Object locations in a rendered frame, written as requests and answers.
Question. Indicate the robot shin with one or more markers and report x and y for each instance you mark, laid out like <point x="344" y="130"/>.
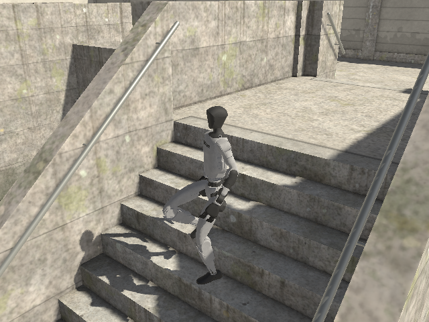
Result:
<point x="206" y="253"/>
<point x="183" y="216"/>

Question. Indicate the right robot shin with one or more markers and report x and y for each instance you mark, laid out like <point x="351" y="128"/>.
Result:
<point x="183" y="216"/>

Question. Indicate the robot right hand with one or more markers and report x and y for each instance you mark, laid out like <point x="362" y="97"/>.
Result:
<point x="202" y="178"/>

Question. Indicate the robot left hand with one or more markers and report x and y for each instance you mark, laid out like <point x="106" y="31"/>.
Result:
<point x="212" y="210"/>

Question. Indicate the left robot shin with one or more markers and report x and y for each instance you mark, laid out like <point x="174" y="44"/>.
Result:
<point x="206" y="253"/>

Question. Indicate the left robot forearm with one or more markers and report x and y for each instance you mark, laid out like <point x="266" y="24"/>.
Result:
<point x="228" y="183"/>

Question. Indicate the robot left upper arm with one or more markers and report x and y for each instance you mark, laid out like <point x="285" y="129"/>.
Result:
<point x="224" y="148"/>

